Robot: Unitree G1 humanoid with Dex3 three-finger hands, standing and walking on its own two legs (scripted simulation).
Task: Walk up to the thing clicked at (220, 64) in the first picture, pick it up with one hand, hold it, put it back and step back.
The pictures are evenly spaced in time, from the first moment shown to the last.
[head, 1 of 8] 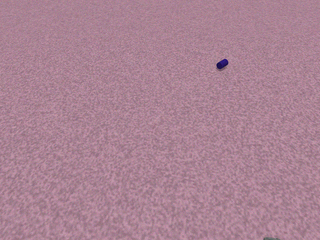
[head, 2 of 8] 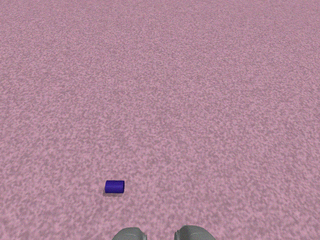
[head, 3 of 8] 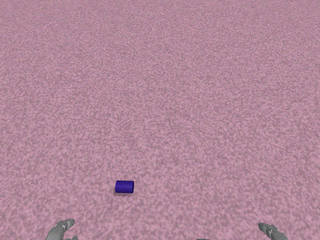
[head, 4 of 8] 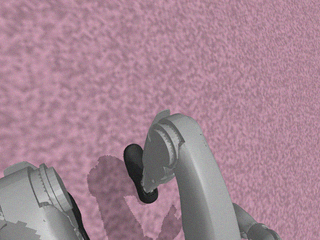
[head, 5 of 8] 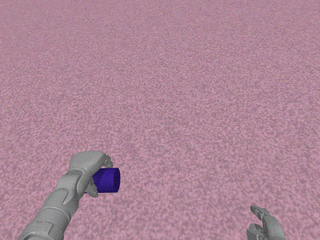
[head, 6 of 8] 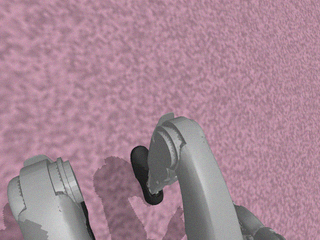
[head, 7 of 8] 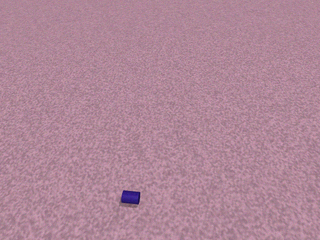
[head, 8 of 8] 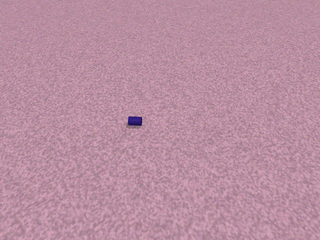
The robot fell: no
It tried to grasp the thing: yes
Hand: left
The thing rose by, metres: 0.65
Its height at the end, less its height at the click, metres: +0.00
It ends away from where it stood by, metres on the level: 0.01
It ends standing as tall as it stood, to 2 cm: yes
